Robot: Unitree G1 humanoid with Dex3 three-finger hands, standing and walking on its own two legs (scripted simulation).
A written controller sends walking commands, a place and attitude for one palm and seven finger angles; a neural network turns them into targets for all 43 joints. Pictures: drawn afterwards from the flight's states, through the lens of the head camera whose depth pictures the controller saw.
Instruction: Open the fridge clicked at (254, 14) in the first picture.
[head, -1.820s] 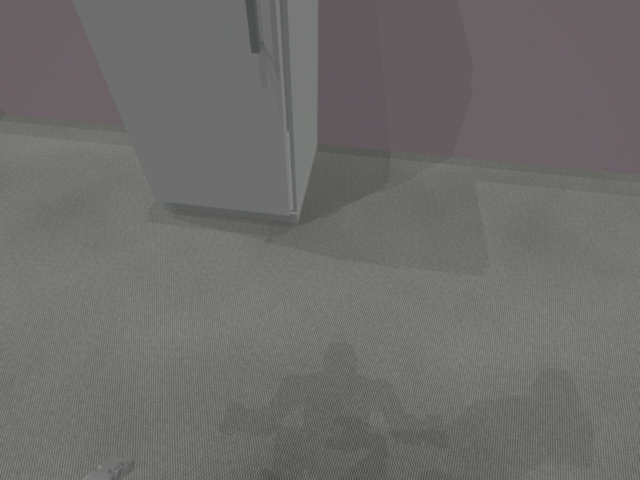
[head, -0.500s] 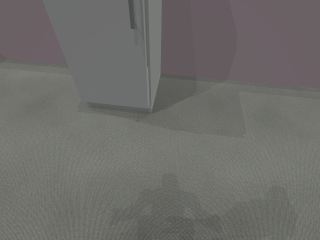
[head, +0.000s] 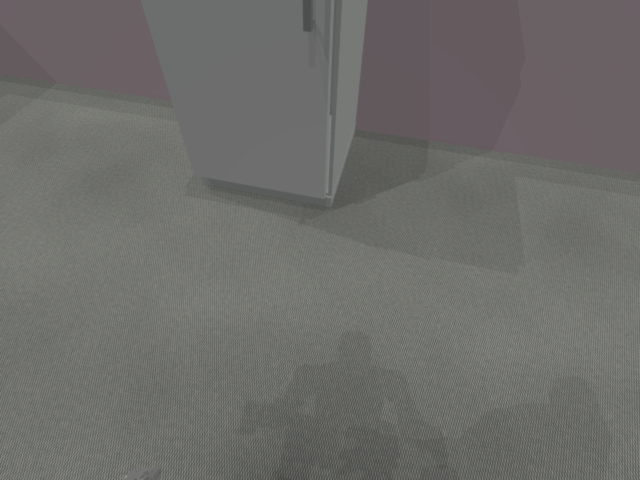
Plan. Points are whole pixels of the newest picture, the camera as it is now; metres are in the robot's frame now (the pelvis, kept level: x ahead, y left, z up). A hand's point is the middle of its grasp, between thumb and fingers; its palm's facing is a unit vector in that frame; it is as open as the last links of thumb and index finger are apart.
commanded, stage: walk to a spot facing it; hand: right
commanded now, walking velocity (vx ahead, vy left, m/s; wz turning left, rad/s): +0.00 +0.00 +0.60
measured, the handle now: out of the picture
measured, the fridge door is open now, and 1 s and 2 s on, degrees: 0 0 0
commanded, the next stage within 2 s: none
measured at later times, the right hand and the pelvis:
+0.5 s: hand out of the picture +0.07 -0.20 -0.16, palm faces -0.14 +0.97 -0.21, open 7.4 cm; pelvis +0.00 -0.01 +0.01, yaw +14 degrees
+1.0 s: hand (356, 356) +0.34 -0.05 -0.17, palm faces -0.61 +0.78 -0.11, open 7.4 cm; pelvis +0.13 +0.02 +0.00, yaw +33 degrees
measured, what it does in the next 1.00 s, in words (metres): walks ahead, turning left: right foot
